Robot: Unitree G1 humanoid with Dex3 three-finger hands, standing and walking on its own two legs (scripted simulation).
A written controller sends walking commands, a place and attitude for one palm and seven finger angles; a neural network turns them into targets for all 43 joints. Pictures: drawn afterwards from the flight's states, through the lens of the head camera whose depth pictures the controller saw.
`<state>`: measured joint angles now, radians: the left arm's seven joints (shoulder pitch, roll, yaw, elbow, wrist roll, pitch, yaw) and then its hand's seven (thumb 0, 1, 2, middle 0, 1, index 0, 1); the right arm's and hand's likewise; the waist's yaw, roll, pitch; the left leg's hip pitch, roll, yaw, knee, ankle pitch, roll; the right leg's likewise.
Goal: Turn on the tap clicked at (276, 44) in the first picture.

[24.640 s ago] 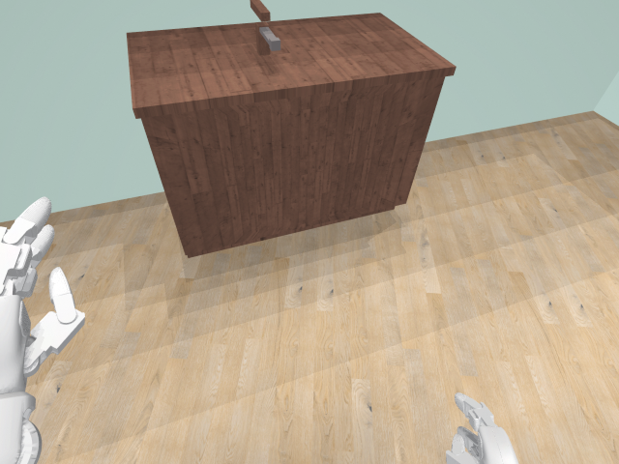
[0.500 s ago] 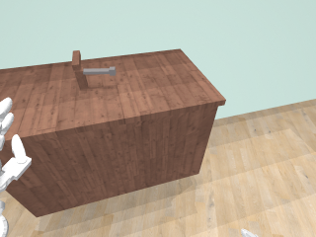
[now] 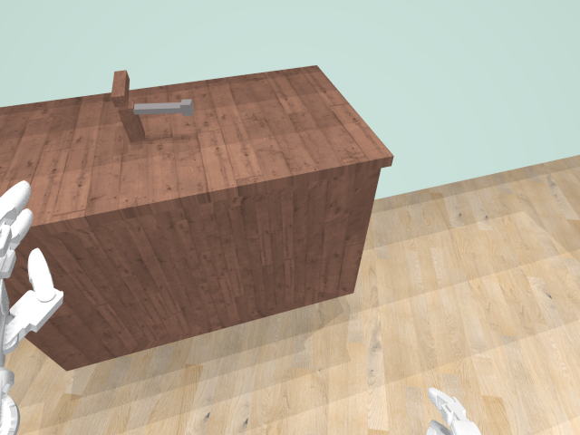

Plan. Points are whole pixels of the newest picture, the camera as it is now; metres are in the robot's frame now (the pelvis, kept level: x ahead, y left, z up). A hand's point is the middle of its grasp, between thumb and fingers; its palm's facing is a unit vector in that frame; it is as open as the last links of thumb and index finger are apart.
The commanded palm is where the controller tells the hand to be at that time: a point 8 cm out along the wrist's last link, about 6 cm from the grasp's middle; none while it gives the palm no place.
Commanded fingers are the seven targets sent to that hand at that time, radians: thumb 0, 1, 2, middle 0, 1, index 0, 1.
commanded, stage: stop stepping back and stand still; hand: left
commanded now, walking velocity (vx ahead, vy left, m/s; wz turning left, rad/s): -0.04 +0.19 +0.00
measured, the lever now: (187, 107) +0.80 +0.28 +0.06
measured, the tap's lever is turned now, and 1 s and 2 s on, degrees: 76 76 76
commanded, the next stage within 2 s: stand and check the lever's angle in 0.96 s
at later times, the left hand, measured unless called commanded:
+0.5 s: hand (45, 292) +0.22 +0.26 +0.18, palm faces +0.42 -0.83 -0.37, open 7.4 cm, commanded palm +0.17 +0.30 +0.19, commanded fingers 0.00 0.90 0.90 -0.20 -0.30 -0.20 -0.30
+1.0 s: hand (41, 266) +0.25 +0.28 +0.18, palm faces +0.40 -0.86 -0.33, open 7.4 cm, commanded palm +0.20 +0.32 +0.19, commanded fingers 0.00 0.90 0.90 -0.20 -0.30 -0.20 -0.30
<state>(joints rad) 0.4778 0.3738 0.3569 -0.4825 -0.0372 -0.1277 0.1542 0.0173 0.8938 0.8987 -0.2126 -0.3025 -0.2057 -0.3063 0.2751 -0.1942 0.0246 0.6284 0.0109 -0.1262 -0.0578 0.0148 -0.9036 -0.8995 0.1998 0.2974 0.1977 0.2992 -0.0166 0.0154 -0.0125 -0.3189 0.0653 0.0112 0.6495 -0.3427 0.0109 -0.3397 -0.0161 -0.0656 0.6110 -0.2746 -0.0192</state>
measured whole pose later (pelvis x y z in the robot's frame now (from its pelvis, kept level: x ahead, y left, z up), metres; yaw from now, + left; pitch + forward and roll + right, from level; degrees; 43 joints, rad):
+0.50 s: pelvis +0.01 +0.01 +0.01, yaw +1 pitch -2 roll +0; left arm 0.49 0.35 0.32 -0.51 -0.05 -0.15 0.17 0.02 0.89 0.90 -0.22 -0.30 -0.21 -0.31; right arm 0.19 -0.23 -0.01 0.61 0.02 -0.11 -0.07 0.02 -0.91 -0.90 0.20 0.30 0.19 0.30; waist 0.01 0.00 0.05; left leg -0.24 0.03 0.04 0.52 -0.25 0.00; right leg -0.25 -0.02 -0.08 0.51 -0.22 -0.01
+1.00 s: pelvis +0.03 +0.04 +0.02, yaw -1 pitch -1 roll -1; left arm 0.46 0.34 0.31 -0.48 -0.06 -0.14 0.16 0.02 0.89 0.90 -0.21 -0.30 -0.21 -0.31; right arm 0.18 -0.20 0.03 0.61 0.00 -0.08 -0.07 0.02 -0.90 -0.90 0.20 0.30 0.20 0.30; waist 0.01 -0.01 0.02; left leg -0.19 0.01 0.07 0.45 -0.25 0.03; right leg -0.19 -0.03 -0.04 0.40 -0.19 0.02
